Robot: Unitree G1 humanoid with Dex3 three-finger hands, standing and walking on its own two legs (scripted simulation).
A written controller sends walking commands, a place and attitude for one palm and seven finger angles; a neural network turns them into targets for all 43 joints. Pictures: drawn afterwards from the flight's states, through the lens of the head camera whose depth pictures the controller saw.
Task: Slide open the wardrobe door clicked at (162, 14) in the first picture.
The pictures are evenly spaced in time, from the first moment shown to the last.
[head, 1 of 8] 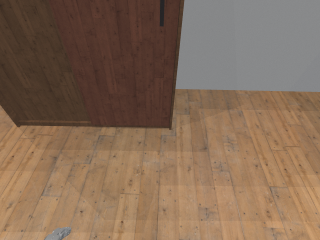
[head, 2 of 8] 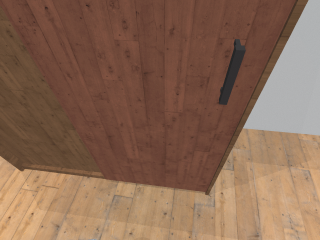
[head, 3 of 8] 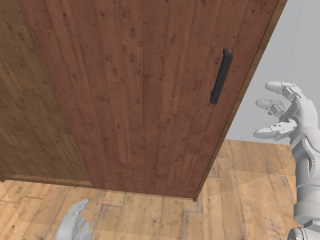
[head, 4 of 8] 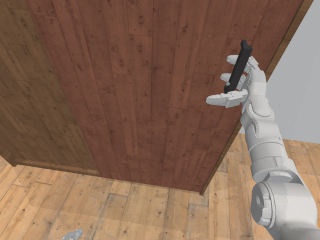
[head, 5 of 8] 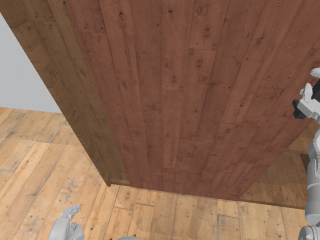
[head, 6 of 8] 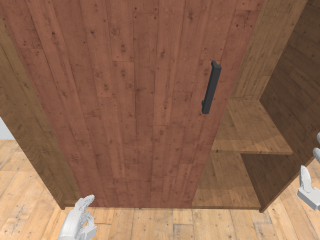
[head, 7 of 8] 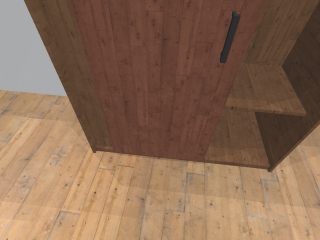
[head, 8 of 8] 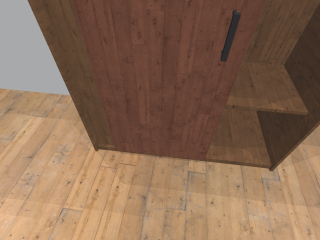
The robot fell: no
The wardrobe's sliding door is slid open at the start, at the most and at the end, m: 0.00 0.47 0.46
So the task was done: yes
